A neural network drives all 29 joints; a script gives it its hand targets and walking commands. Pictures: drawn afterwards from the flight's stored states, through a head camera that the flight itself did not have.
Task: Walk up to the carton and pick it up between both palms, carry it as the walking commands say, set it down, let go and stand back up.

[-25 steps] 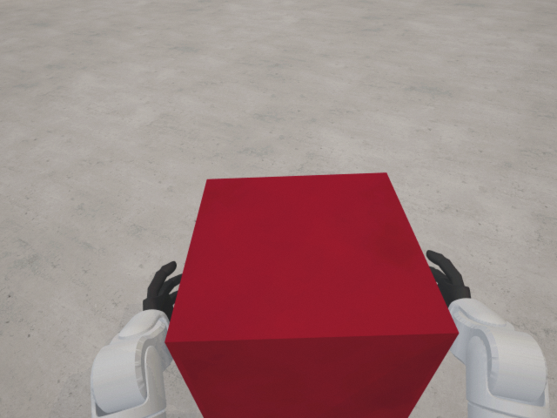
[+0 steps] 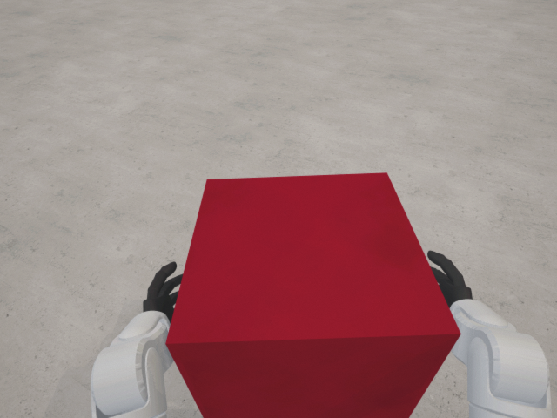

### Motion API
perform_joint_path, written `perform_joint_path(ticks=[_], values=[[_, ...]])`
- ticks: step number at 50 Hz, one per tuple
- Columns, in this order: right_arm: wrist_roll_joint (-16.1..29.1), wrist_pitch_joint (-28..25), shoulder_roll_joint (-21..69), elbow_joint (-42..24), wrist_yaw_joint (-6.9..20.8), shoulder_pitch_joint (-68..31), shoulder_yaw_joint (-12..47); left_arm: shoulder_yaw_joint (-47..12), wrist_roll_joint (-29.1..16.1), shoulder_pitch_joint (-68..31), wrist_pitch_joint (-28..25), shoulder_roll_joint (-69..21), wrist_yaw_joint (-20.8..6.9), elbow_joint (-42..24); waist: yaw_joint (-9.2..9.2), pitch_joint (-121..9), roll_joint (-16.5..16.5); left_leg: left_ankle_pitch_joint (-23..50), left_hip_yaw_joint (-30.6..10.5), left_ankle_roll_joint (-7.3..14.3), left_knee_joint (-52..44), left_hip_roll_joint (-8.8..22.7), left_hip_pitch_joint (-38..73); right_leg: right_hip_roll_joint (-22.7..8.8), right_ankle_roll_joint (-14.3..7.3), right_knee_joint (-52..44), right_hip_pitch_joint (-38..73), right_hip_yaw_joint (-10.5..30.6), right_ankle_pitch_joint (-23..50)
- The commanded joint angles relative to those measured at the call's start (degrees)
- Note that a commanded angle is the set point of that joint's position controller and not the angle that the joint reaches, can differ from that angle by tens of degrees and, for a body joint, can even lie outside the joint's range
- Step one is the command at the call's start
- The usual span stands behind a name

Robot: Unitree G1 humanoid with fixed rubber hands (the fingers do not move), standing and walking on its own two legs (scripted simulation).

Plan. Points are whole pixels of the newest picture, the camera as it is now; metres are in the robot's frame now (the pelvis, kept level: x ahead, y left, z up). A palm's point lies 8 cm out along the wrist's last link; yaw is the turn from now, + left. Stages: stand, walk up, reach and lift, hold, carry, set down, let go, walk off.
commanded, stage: carry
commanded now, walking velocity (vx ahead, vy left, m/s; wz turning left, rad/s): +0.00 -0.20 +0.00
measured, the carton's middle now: (301, 301) +0.30 -0.01 +0.00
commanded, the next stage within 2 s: none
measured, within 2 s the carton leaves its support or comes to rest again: neither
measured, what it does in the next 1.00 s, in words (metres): steps to the right: left foot, then right foot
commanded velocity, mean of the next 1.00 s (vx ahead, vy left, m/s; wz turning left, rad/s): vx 0.00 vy -0.20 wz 0.00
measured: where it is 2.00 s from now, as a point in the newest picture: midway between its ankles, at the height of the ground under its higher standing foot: outside the picture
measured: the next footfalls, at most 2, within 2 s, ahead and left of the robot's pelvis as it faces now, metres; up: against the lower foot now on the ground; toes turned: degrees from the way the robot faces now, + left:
left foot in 0.04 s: +0.07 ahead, +0.08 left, +0.00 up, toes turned +9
right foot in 0.28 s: +0.02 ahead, -0.19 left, +0.00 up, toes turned -6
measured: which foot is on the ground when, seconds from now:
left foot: up 0.00-0.02, down 0.04-0.30, up 0.32-0.46, down 0.48-0.72, up 0.74-0.90, down 0.92-1.00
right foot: down 0.00-0.06, up 0.08-0.26, down 0.28-0.50, up 0.52-0.68, down 0.70-0.94, up 0.96-1.00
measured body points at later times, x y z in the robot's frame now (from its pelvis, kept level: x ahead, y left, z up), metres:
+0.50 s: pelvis -0.07 -0.09 +0.00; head -0.08 -0.09 +0.45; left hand +0.19 +0.09 +0.06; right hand +0.18 -0.29 +0.07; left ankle -0.05 +0.00 -0.72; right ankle -0.02 -0.19 -0.72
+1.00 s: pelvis -0.14 -0.19 +0.00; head -0.14 -0.18 +0.45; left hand +0.11 +0.00 +0.05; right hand +0.11 -0.38 +0.06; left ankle -0.14 -0.10 -0.72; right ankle -0.09 -0.28 -0.69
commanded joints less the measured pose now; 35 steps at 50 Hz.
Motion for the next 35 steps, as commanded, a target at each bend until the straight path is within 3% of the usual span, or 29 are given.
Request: perform_joint_path(ticks=[1,2,3,4,5,7,8,9,10,12,13,14,15,16,17,19,20,22,23,24,25,26,27,28,30,31,33,34,35], values=[[20.02,-1.94,45.68,-10.49,11.82,-30.30,49.42,-47.93,-16.85,-30.83,-0.99,-41.56,-10.09,-15.92,-1.25,-20.87,0.96,14.29,-8.75,3.57,-31.78,8.27,23.40,-6.46,-2.69,2.32,-0.71,3.79,6.50],[20.93,-1.96,45.50,-10.72,12.09,-33.44,49.16,-47.60,-16.21,-30.83,-0.51,-41.63,-9.90,-15.13,0.10,-18.18,16.60,17.07,-32.01,9.42,-38.04,24.73,24.88,0.30,1.11,13.77,-10.99,0.36,-10.64],[20.59,-1.89,45.25,-9.65,11.76,-28.80,48.87,-48.53,-16.39,-28.97,-1.04,-41.55,-9.93,-16.54,0.55,-15.83,15.49,24.48,-35.50,14.59,-36.96,28.00,22.26,0.05,2.16,21.05,-13.04,4.71,-17.13],[18.25,-2.16,43.12,-9.41,11.34,-25.91,48.01,-47.49,-16.10,-27.69,-0.87,-40.19,-10.38,-15.41,0.36,-16.90,11.18,24.39,-30.59,16.63,-34.20,24.88,22.33,-3.43,1.80,25.62,-11.91,8.10,-15.45],[18.45,-2.07,45.64,-10.88,11.06,-28.44,47.82,-50.66,-18.32,-31.21,-0.86,-44.60,-10.52,-17.12,-0.39,-16.38,6.85,24.98,-26.59,13.65,-33.75,21.87,21.69,-2.69,1.54,21.60,-11.89,6.27,-14.13],[17.30,-2.46,43.64,-13.23,10.33,-26.33,47.92,-50.14,-19.20,-28.74,-0.64,-43.72,-11.27,-15.14,-0.15,-17.94,8.37,21.64,-17.93,10.43,-33.66,16.96,16.50,-2.21,1.64,16.61,-6.19,4.63,-7.56],[16.41,-2.43,42.90,-12.23,10.25,-26.68,46.86,-51.15,-20.12,-31.36,-0.53,-44.13,-11.38,-15.07,0.09,-17.60,14.10,22.21,-13.23,8.45,-33.37,15.20,16.74,-1.89,2.04,14.50,-4.80,2.50,-7.20],[17.14,-2.29,43.30,-13.68,10.09,-28.80,47.34,-50.48,-21.18,-29.72,-0.48,-42.65,-11.49,-16.38,0.69,-18.04,15.57,18.95,-10.11,7.38,-31.66,13.04,14.00,-2.57,0.80,7.44,1.02,4.33,-6.19],[16.74,-2.34,42.24,-15.28,10.32,-29.49,47.44,-50.04,-20.96,-30.80,-0.44,-42.73,-11.24,-16.73,0.80,-18.74,14.59,20.58,-9.13,6.55,-30.10,11.66,15.28,0.64,0.75,0.86,3.47,1.00,-6.43],[17.09,-1.79,41.45,-15.36,10.21,-29.95,48.45,-49.43,-20.48,-26.08,-0.43,-41.84,-11.11,-14.60,1.00,-18.54,7.73,23.62,-4.66,4.14,-23.36,9.25,15.26,0.27,0.83,-11.24,7.68,0.70,-3.96],[16.92,-0.96,43.01,-10.04,10.31,-27.31,48.07,-49.27,-21.11,-29.85,-0.49,-41.59,-10.99,-16.07,1.66,-19.57,-1.27,18.71,-3.79,2.44,-16.98,7.42,7.76,-4.83,-1.70,-17.66,14.76,9.50,-3.67],[16.59,-1.07,41.14,-12.16,10.13,-27.50,48.81,-47.38,-19.65,-24.77,-0.03,-38.48,-11.62,-10.20,0.71,-16.68,-20.78,2.48,3.37,-1.02,-5.08,-1.52,-3.22,-16.71,-5.98,-20.25,17.55,24.54,6.25],[16.74,-1.49,41.83,-11.78,9.82,-27.97,49.87,-46.23,-18.12,-23.10,-0.24,-38.21,-11.32,-10.73,0.36,-17.84,-23.72,-5.61,2.47,-1.06,5.52,-3.37,-4.29,-18.48,-8.31,-19.89,15.32,23.25,13.71],[15.85,-1.09,41.34,-11.04,10.00,-26.90,48.98,-45.71,-18.18,-24.96,-0.75,-39.41,-11.54,-8.99,0.57,-19.57,-22.56,-5.37,-2.24,0.45,6.47,-1.03,0.10,-17.41,-10.63,-19.04,10.13,17.89,11.38],[17.98,-1.50,44.73,-13.62,10.17,-32.79,50.90,-46.87,-19.26,-29.95,-0.60,-40.60,-11.70,-13.19,0.74,-17.94,-15.91,-2.80,1.30,-0.45,6.33,-1.74,-0.26,-13.76,-9.83,-16.61,10.55,13.19,12.14],[17.32,-1.01,43.67,-11.28,10.53,-32.04,49.41,-48.00,-19.71,-32.19,-0.20,-42.54,-11.37,-12.31,0.67,-16.93,-13.05,1.80,1.83,0.72,-2.38,-1.62,2.63,-10.55,-8.95,-11.96,11.03,8.25,17.78],[17.62,-0.92,43.52,-9.72,10.74,-31.89,48.35,-46.77,-17.80,-28.97,-0.22,-41.04,-10.79,-10.68,0.70,-18.43,-13.66,3.81,2.83,1.15,-7.36,-1.61,5.54,-11.56,-8.79,-11.06,11.33,8.36,20.45],[18.74,-0.72,44.89,-7.81,11.57,-31.93,47.89,-47.35,-17.57,-30.60,0.07,-41.61,-10.39,-10.69,-0.33,-19.35,-7.54,12.43,2.79,1.97,-22.68,-1.05,17.18,-10.37,-5.99,-7.53,6.30,7.91,13.62],[19.49,-1.37,43.88,-11.24,12.24,-31.84,48.98,-46.94,-16.26,-28.72,-0.36,-40.09,-10.44,-12.39,-0.81,-20.05,-4.23,14.55,-5.31,3.31,-29.00,6.36,21.05,-8.80,-3.39,-3.38,2.23,6.02,11.19],[19.67,-0.85,44.55,-7.18,12.51,-28.57,47.86,-47.16,-17.00,-29.31,-0.07,-40.52,-10.31,-13.46,-0.76,-20.98,12.18,20.33,-24.92,7.34,-34.51,20.12,27.84,-2.23,0.62,7.07,-8.99,1.78,-0.27],[18.69,-0.88,44.36,-5.82,12.43,-28.02,46.85,-47.64,-15.75,-29.52,0.18,-41.90,-10.20,-10.69,0.33,-14.78,19.44,25.20,-34.49,12.78,-38.80,28.52,24.17,1.19,2.10,17.82,-15.30,1.77,-16.71],[17.75,-1.25,45.05,-5.90,11.93,-26.70,46.50,-47.27,-17.55,-30.78,0.29,-42.17,-10.97,-12.29,0.02,-17.48,13.47,26.09,-30.17,17.12,-34.27,26.47,21.35,-4.32,1.12,24.91,-11.52,9.18,-14.16],[17.86,-1.41,45.51,-7.92,11.51,-28.98,47.46,-48.09,-18.35,-32.04,0.04,-45.18,-11.26,-12.12,-0.83,-15.35,6.71,21.77,-25.64,15.11,-34.33,22.65,18.77,-3.81,1.60,23.08,-10.15,6.57,-13.85],[17.78,-1.21,45.97,-10.63,11.61,-31.68,47.52,-48.48,-19.17,-32.60,0.27,-45.28,-11.66,-11.47,-0.56,-12.97,5.36,21.32,-21.84,12.74,-35.27,19.80,16.51,-3.12,1.06,22.12,-10.35,4.78,-11.45],[18.02,-1.29,45.82,-11.13,10.74,-31.80,48.02,-48.02,-19.85,-29.12,0.67,-44.45,-11.98,-9.03,0.51,-12.34,8.98,17.69,-12.12,7.49,-33.35,14.87,11.66,-3.45,1.78,8.04,-2.49,4.28,-6.54],[17.32,-1.68,44.00,-12.15,10.66,-29.95,47.57,-48.37,-20.30,-28.49,-0.02,-45.24,-11.81,-10.74,0.51,-16.68,11.52,16.32,-8.12,6.86,-30.99,12.01,13.91,-0.77,1.62,1.72,2.21,2.40,-5.65],[18.84,-1.48,45.13,-13.00,10.79,-33.66,48.37,-49.53,-21.82,-32.44,-0.30,-44.32,-11.20,-14.40,1.33,-18.02,10.78,21.48,-5.99,4.11,-24.57,9.32,12.64,0.23,-0.08,-9.22,9.79,2.15,-3.69],[17.69,-0.99,44.11,-11.00,10.50,-29.79,48.23,-48.74,-21.61,-29.39,-0.09,-43.05,-11.10,-13.71,1.55,-18.77,1.03,16.46,-4.51,2.39,-20.53,8.46,8.13,-1.74,-0.40,-14.07,13.98,4.87,-3.36],[16.94,-0.70,43.91,-10.44,10.60,-27.98,47.59,-48.34,-21.26,-29.59,-0.42,-41.37,-10.80,-15.09,1.54,-18.53,-11.76,4.76,3.14,-0.90,-7.98,0.10,-1.71,-14.44,-4.85,-20.88,18.25,22.09,-0.90]])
